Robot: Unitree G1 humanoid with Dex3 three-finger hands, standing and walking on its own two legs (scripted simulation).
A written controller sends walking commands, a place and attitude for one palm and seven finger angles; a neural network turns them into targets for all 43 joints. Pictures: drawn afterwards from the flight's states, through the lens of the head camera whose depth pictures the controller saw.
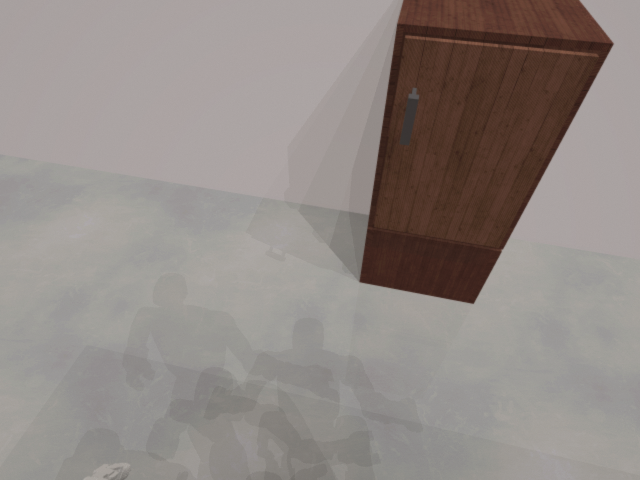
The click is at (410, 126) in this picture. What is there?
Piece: cupboard door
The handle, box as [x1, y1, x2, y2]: [400, 88, 418, 145]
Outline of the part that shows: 416,88 413,88 412,93 408,96 400,138 401,144 408,145 418,100 418,95 415,93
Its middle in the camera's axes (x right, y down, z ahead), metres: +0.22 -0.30 +0.95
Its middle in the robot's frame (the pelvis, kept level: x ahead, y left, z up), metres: +0.93 -0.17 +0.00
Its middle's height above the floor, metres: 0.77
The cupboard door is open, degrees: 0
